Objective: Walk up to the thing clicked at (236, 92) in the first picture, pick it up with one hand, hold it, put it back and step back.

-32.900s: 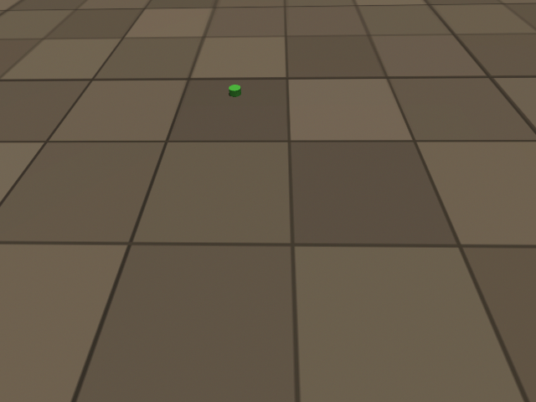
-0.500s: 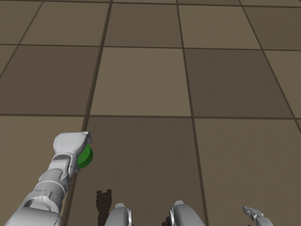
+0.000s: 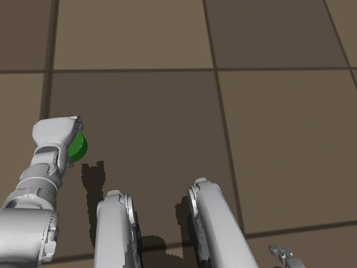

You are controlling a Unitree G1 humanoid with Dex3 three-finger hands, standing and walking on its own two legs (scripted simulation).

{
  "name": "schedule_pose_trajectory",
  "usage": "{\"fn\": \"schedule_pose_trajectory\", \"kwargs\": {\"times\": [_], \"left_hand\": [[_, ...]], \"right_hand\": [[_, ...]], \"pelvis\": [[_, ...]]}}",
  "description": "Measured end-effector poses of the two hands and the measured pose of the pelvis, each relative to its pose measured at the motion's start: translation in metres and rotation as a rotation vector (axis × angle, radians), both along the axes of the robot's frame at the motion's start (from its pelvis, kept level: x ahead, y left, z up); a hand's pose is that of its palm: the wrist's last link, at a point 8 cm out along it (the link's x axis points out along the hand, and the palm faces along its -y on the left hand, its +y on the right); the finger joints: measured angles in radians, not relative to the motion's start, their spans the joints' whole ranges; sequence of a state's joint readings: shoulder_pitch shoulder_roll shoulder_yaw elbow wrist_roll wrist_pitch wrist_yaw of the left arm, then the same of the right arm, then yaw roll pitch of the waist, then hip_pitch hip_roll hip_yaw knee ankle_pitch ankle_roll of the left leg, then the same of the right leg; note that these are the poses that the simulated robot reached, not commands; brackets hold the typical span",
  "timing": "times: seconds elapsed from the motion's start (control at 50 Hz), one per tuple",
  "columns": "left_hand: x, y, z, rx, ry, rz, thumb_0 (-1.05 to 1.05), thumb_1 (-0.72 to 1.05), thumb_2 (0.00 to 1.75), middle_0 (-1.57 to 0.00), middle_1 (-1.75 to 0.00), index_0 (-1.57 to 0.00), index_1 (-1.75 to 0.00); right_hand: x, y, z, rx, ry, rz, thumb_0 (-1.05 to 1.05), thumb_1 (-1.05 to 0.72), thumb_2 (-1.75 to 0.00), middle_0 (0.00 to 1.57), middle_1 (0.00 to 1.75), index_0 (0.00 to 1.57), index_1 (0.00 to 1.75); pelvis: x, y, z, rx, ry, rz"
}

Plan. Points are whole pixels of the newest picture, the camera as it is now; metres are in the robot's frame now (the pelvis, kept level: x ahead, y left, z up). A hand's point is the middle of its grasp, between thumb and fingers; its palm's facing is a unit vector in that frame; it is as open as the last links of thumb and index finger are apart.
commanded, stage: crouch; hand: left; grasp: from above
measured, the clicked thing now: (68, 144) +0.44 +0.23 -0.17
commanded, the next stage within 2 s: lower in 0.96 s
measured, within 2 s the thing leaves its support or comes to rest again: neither
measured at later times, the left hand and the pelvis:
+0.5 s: hand (78, 148) +0.46 +0.23 -0.26, palm faces -0.45 -0.02 -0.89, open 10.5 cm; pelvis +0.00 -0.01 -0.09, yaw -3 degrees
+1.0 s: hand (83, 148) +0.47 +0.23 -0.32, palm faces -0.45 -0.02 -0.89, open 10.5 cm; pelvis -0.01 -0.01 -0.15, yaw -4 degrees
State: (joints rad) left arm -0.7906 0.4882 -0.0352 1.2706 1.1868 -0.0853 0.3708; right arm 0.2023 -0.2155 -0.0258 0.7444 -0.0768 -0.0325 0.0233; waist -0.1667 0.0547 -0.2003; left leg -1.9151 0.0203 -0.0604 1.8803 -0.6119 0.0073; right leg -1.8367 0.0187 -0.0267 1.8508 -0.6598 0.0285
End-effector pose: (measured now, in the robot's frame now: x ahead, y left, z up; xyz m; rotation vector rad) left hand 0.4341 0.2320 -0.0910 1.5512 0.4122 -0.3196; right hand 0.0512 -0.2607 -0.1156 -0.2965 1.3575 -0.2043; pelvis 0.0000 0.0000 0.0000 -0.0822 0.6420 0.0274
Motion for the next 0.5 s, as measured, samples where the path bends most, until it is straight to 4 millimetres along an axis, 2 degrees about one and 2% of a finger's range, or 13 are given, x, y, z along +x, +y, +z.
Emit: {"fn": "schedule_pose_trajectory", "kwargs": {"times": [0.12,0.26,0.36,0.5], "left_hand": [[0.009,0.003,-0.040,-0.005,-0.015,0.015,-0.01,-0.07,0.52,-0.64,-0.70,-0.64,-0.64],[0.015,0.003,-0.073,-0.010,-0.001,0.032,-0.01,-0.08,0.54,-0.64,-0.70,-0.65,-0.64],[0.020,0.002,-0.091,-0.013,0.001,0.031,-0.01,-0.08,0.54,-0.64,-0.70,-0.65,-0.64],[0.027,0.002,-0.112,-0.009,-0.002,0.030,-0.01,-0.07,0.53,-0.64,-0.70,-0.64,-0.64]], "right_hand": [[0.015,-0.006,-0.027,-0.006,-0.004,0.050,0.01,-0.91,-0.90,0.20,0.30,0.20,0.30],[0.024,-0.013,-0.047,-0.009,-0.004,0.086,0.01,-0.92,-0.90,0.20,0.30,0.20,0.30],[0.018,-0.018,-0.060,-0.009,0.012,0.089,0.01,-0.92,-0.90,0.20,0.30,0.20,0.30],[-0.002,-0.020,-0.080,-0.002,0.053,0.072,0.01,-0.92,-0.90,0.20,0.30,0.20,0.30]], "pelvis": [[0.000,-0.002,-0.029,-0.008,0.023,-0.002],[0.001,-0.005,-0.053,-0.012,0.025,-0.011],[0.000,-0.007,-0.069,-0.015,0.020,-0.021],[-0.004,-0.008,-0.091,-0.017,0.009,-0.032]]}}
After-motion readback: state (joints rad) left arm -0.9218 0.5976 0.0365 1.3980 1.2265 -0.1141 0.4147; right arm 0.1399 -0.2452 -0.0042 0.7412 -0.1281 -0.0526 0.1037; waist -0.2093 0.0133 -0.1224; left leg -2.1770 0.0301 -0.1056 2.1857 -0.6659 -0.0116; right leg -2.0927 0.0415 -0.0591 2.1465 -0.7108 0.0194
